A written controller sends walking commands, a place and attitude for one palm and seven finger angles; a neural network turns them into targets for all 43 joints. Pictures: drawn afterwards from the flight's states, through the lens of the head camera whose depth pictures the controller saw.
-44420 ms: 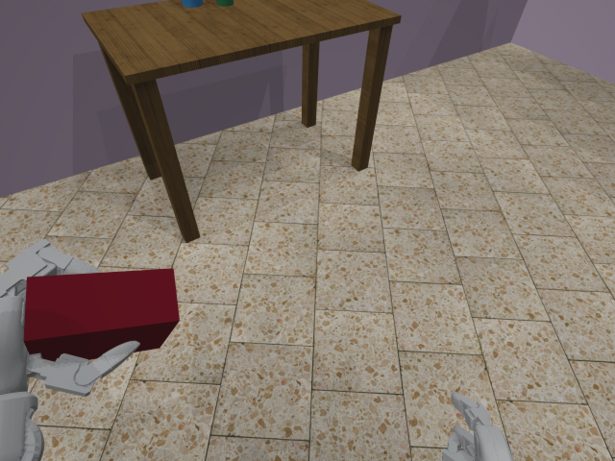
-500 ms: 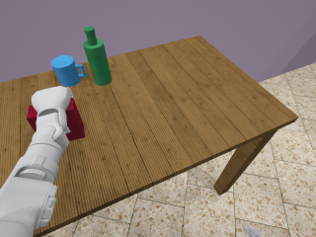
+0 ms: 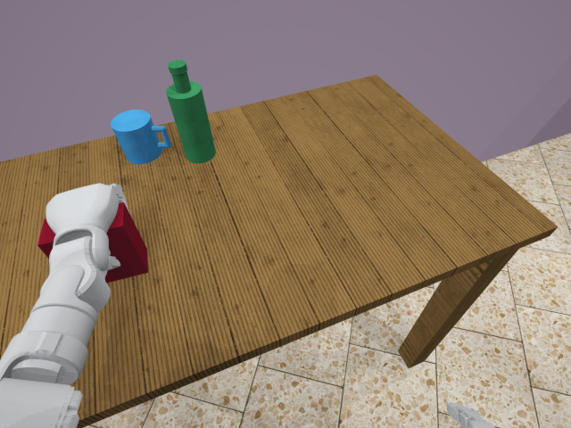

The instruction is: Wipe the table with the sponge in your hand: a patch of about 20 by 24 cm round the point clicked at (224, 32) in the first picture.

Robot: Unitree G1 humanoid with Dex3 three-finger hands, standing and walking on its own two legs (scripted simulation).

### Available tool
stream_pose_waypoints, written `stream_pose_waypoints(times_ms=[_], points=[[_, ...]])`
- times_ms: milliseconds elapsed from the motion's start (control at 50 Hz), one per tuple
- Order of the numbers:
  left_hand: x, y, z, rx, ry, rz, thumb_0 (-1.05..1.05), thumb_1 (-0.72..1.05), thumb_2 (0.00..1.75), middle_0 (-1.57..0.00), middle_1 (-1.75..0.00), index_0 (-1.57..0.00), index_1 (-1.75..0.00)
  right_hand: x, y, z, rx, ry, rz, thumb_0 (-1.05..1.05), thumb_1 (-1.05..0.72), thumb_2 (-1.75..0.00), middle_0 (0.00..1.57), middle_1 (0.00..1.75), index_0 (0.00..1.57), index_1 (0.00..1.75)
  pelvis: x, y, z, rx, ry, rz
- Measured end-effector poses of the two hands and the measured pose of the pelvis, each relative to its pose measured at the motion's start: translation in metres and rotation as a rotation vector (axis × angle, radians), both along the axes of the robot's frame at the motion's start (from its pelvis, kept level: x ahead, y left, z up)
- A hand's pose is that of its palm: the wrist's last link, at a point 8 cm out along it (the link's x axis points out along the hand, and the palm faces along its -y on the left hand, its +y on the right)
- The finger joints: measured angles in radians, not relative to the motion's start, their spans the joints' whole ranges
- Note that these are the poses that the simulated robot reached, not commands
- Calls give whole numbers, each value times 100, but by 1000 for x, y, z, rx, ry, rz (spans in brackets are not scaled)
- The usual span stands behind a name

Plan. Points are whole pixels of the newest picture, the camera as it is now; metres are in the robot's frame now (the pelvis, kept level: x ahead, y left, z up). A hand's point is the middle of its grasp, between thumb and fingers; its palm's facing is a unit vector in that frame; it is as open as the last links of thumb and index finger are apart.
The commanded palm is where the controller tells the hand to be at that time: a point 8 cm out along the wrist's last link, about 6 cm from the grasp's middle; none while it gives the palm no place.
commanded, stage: wipe back along the first lane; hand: left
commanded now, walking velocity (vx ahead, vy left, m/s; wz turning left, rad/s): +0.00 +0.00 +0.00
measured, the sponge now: (104, 254) +0.36 +0.32 +0.02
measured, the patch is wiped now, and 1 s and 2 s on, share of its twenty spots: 0.85 0.90 0.90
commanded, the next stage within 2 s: lift the sponge slowly off the table in 1.32 s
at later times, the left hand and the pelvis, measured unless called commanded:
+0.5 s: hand (101, 258) +0.32 +0.30 +0.07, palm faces +0.00 -0.05 -1.00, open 9.6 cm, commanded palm +0.28 +0.28 +0.11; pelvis -0.01 +0.00 +0.00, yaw +0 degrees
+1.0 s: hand (106, 292) +0.27 +0.27 +0.07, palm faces +0.05 -0.07 -1.00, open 9.5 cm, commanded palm +0.23 +0.25 +0.10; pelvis -0.01 +0.00 +0.00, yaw -1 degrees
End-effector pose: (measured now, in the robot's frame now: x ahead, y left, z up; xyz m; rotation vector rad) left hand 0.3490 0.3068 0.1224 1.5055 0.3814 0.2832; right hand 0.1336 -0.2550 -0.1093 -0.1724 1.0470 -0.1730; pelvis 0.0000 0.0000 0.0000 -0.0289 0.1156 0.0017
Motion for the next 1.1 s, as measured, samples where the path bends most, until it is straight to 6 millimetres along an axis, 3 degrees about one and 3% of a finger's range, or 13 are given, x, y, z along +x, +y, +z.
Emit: stream_pose_waypoints(times_ms=[200,540,940,1100], points=[[-17,-7,-2,5,-11,10,-2,-47,110,-72,-145,-76,-144,18,8,9,12,-74,40,1,-91,-90,20,30,20,30,-8,-2,0,4,-20,2],[-49,-20,-3,3,-52,2,-2,-46,110,-71,-146,-75,-145,27,16,12,40,-123,61,1,-91,-90,20,30,20,30,-10,0,-1,4,-49,-3],[-95,-44,-2,-16,-98,-3,1,-46,110,-71,-146,-76,-144,70,35,31,89,-263,129,1,-91,-90,20,30,20,30,-9,-1,0,10,-88,-10],[-109,-52,-2,-24,-104,14,2,-46,110,-71,-146,-76,-144,79,38,39,99,-301,152,1,-91,-90,20,30,20,30,-13,-5,0,14,-107,-14]])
